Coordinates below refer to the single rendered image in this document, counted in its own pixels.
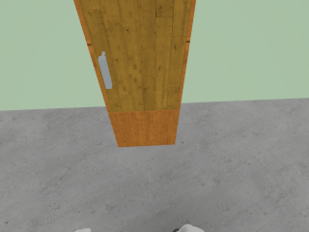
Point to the handle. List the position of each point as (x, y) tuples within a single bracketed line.
[(105, 71)]

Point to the cupboard door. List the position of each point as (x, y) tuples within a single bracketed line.
[(144, 44)]

